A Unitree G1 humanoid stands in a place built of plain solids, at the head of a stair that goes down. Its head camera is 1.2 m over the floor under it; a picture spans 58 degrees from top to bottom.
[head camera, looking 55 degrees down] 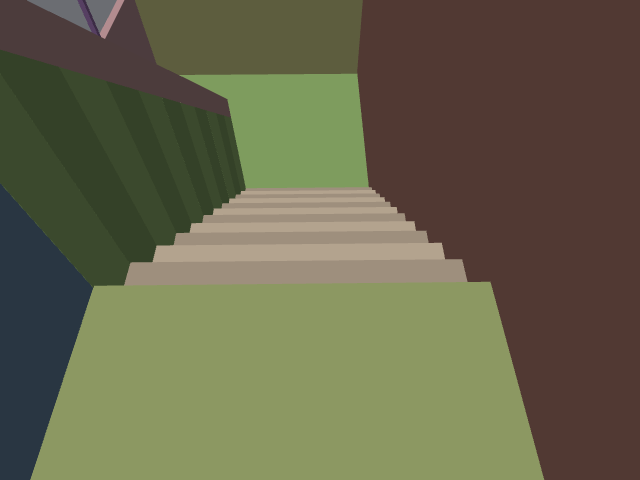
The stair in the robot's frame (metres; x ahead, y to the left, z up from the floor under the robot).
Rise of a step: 0.18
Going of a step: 0.20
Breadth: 1.25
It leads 1 degrees to the left of straight ahead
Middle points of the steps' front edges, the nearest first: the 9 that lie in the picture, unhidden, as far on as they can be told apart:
0.67 0.09 0.00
0.88 0.09 -0.18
1.08 0.09 -0.37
1.28 0.09 -0.55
1.48 0.09 -0.73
1.68 0.10 -0.92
1.88 0.10 -1.10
2.09 0.10 -1.29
2.29 0.10 -1.47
